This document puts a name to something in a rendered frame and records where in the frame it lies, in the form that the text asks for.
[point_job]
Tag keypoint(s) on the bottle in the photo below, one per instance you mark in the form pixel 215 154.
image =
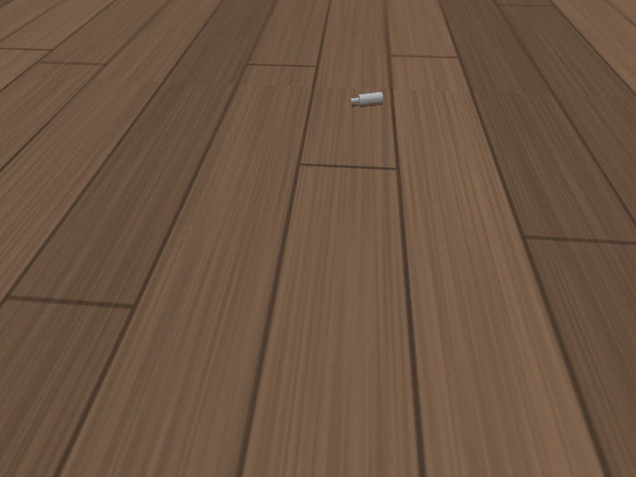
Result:
pixel 368 98

